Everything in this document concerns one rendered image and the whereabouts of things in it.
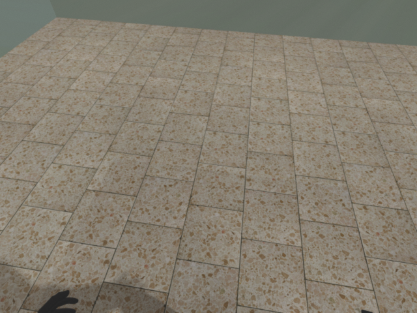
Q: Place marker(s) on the robot left hand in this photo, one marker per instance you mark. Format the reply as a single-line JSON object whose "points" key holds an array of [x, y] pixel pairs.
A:
{"points": [[57, 300]]}

